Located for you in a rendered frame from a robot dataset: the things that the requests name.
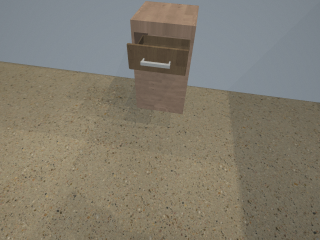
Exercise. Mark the cabinet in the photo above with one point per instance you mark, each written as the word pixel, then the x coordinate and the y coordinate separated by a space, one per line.
pixel 161 91

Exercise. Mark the handle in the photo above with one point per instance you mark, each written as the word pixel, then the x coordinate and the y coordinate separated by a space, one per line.
pixel 155 64

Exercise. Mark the drawer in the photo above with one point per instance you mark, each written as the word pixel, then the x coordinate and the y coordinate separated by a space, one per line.
pixel 160 50

